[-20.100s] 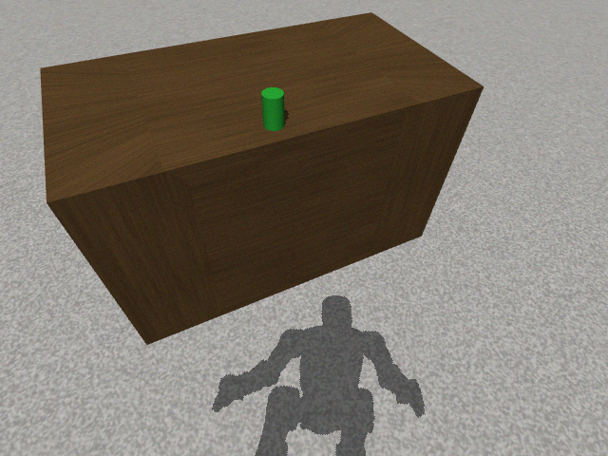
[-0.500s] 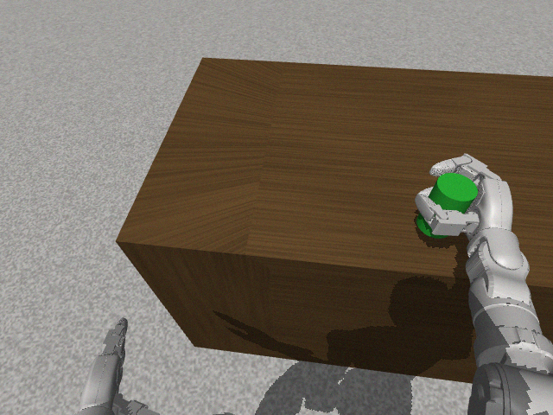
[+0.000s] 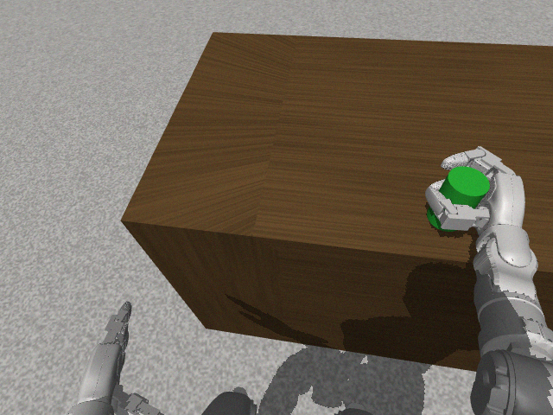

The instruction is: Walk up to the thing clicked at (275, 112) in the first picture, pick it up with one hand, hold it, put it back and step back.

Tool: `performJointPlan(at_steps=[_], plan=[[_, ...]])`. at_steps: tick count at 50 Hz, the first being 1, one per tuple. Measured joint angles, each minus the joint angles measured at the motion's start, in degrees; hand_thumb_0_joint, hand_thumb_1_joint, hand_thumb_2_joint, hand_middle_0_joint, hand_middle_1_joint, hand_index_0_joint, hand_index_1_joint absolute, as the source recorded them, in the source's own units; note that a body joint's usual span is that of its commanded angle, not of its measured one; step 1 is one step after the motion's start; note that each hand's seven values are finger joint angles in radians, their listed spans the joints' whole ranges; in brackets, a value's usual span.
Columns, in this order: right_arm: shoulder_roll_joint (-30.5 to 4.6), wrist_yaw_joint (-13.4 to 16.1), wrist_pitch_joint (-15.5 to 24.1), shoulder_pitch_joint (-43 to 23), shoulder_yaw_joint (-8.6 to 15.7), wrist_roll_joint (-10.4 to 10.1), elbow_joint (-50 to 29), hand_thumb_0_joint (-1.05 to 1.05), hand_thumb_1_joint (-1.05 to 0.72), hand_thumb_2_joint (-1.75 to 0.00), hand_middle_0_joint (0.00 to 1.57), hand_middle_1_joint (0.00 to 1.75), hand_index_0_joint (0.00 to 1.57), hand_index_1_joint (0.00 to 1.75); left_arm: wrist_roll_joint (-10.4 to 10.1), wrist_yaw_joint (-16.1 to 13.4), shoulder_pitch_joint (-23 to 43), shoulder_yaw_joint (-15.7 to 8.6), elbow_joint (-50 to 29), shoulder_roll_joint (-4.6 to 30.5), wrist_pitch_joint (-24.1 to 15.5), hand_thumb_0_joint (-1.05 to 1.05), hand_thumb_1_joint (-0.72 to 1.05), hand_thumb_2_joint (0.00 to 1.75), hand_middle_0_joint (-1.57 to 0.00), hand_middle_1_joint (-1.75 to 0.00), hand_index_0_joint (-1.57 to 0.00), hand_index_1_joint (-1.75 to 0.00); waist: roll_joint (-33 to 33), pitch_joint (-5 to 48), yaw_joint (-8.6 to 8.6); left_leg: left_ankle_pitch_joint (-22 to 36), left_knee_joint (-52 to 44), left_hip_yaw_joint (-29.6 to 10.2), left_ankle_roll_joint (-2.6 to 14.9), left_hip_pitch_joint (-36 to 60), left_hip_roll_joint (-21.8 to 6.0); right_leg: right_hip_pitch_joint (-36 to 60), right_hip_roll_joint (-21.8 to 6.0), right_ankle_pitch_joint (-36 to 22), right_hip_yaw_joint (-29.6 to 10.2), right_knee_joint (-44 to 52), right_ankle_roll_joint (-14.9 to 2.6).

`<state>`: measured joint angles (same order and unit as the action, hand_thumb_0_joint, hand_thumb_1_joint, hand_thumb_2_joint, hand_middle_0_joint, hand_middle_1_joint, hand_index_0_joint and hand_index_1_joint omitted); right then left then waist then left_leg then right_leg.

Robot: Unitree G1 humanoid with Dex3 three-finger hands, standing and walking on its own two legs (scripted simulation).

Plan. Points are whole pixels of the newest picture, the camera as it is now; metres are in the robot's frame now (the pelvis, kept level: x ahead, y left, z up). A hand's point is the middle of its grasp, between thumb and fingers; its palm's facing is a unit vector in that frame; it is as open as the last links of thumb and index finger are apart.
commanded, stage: lower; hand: right
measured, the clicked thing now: (455, 200) +0.44 -0.21 +0.04
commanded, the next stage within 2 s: loosen in 0.48 s
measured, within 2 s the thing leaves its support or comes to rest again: rests again in 0.32 s
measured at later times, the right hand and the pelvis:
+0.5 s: hand (444, 201) +0.44 -0.20 +0.03, palm faces +0.12 +0.99 +0.02, open 7.6 cm; pelvis +0.00 +0.00 -0.02, yaw +0 degrees
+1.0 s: hand (446, 201) +0.44 -0.20 +0.03, palm faces +0.13 +0.99 +0.01, open 8.0 cm; pelvis +0.00 +0.00 -0.02, yaw +0 degrees
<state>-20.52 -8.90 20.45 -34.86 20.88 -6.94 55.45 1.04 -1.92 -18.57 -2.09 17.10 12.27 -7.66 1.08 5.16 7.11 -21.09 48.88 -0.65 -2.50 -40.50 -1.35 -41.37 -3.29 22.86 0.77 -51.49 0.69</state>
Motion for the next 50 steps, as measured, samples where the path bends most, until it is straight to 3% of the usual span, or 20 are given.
performJointPlan(at_steps=[35, 50], plan=[[0.3, 1.2, 2.0, -0.9, 1.2, 1.7, -0.3, 0.00, 0.15, -1.20, 0.85, 1.17, 0.87, 1.17, 0.9, 1.0, -3.2, -0.8, -8.2, 0.6, 2.4, -0.01, -0.54, 0.05, -0.06, -0.05, -0.06, -0.05, -0.3, 1.6, 0.74, -3.2, 7.8, 0.6, 0.14, -7.9, 0.2, -8.3, -0.1, 3.1, -1.1, -7.9, 0.18], [-0.1, 1.0, 1.5, -0.8, 1.2, 1.2, -0.9, 0.00, 0.18, -0.81, 0.97, 0.95, 0.99, 0.95, 0.5, 0.9, -3.8, -0.9, -9.5, 0.9, 2.9, -0.01, -0.53, 0.04, -0.06, -0.05, -0.07, -0.05, -0.4, 1.5, 0.66, -3.5, 8.2, 0.7, 0.24, -8.1, 0.1, -8.5, -0.1, 3.2, -1.3, -8.3, 0.27]])
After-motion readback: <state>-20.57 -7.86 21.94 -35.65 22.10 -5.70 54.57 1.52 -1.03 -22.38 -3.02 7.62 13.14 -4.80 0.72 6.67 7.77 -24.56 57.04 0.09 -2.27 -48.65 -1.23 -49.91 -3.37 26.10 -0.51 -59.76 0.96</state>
